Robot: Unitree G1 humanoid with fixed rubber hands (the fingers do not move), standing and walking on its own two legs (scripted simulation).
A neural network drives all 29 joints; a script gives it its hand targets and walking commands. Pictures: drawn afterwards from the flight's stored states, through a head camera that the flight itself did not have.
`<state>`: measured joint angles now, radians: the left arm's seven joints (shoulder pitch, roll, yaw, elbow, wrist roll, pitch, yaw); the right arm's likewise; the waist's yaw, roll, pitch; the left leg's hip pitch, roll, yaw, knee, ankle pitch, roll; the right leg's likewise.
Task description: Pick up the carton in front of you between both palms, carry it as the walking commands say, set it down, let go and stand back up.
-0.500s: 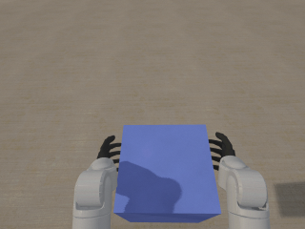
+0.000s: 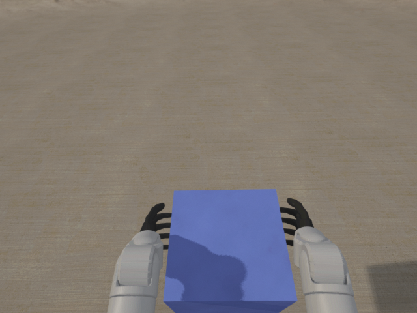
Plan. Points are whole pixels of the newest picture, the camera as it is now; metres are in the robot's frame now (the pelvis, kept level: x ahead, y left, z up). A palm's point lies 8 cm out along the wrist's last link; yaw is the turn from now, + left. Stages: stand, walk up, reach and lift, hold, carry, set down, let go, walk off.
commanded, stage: carry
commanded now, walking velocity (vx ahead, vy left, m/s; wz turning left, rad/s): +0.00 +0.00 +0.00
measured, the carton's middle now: (225, 258) +0.28 +0.00 -0.05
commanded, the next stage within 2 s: hold in 0.54 s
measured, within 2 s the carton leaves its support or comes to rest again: neither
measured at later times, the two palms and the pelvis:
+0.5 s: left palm (146, 247) +0.26 +0.15 +0.03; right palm (300, 244) +0.27 -0.14 +0.04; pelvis -0.02 +0.01 +0.00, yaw +0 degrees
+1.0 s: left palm (131, 269) +0.22 +0.17 +0.03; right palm (283, 237) +0.28 -0.12 +0.03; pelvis -0.04 -0.03 +0.00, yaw +12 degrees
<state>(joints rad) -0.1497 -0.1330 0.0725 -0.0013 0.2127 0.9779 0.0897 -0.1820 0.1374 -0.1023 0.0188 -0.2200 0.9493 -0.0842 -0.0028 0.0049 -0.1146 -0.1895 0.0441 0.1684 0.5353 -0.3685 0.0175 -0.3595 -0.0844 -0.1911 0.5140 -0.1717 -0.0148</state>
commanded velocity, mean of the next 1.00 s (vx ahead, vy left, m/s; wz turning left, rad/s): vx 0.00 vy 0.00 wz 0.00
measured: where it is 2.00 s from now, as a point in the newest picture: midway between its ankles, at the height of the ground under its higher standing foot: outside the picture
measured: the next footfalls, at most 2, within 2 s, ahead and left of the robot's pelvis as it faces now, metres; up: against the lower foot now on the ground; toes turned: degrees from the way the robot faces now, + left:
none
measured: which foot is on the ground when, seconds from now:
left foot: down 0.00-1.00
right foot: down 0.00-1.00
